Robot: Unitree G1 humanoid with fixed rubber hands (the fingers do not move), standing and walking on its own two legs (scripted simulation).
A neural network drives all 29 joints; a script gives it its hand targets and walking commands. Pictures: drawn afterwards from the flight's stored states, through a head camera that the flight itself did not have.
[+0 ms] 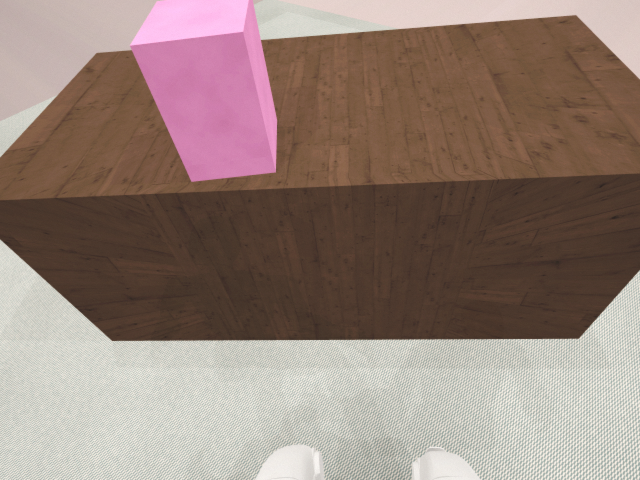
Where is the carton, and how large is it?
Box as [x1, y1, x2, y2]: [130, 0, 276, 181]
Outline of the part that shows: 157,1 133,39 130,46 191,181 274,172 276,146 276,117 252,0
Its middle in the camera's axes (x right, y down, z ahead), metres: -0.21 -0.30 +0.78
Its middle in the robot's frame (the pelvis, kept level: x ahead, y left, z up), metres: +0.80 +0.23 +0.09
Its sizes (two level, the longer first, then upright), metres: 0.198 0.181 0.283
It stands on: a pedestal, 0.68 m high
